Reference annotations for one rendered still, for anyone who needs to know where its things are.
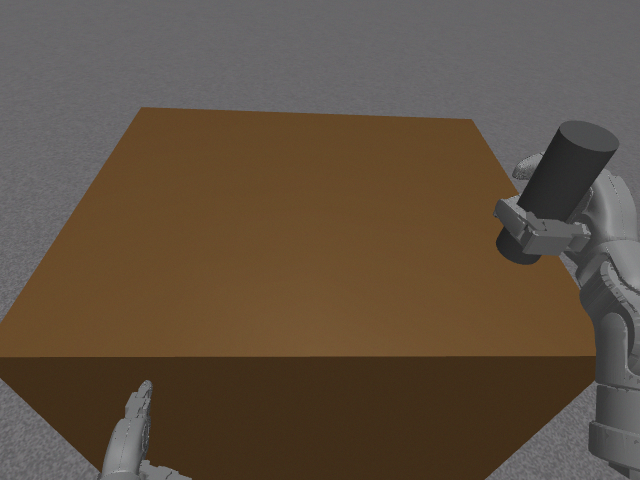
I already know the left robot hand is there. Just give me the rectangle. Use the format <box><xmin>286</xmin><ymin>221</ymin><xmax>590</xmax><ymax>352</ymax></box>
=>
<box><xmin>101</xmin><ymin>380</ymin><xmax>192</xmax><ymax>480</ymax></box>

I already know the can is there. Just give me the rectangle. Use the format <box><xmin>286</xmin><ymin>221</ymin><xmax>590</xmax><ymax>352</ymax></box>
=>
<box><xmin>496</xmin><ymin>120</ymin><xmax>619</xmax><ymax>265</ymax></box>

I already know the right robot hand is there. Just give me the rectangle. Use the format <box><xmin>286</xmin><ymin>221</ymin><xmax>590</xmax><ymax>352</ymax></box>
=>
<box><xmin>493</xmin><ymin>151</ymin><xmax>638</xmax><ymax>266</ymax></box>

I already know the right robot arm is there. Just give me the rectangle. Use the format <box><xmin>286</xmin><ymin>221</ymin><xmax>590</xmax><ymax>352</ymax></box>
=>
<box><xmin>575</xmin><ymin>240</ymin><xmax>640</xmax><ymax>480</ymax></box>

